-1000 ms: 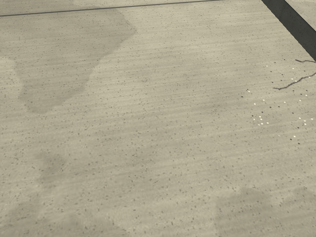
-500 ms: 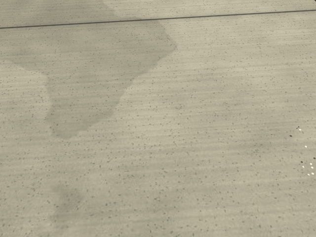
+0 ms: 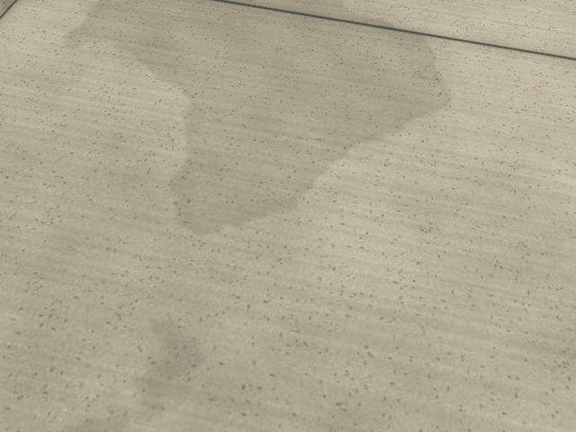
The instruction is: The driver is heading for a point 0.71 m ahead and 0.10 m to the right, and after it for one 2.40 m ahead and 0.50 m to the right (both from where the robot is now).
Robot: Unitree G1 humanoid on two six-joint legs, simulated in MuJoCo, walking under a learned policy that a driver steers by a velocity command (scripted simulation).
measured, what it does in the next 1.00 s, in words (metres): walks ahead: right foot, then left foot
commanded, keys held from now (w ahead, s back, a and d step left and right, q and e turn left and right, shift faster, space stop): w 0.80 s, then w+e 0.20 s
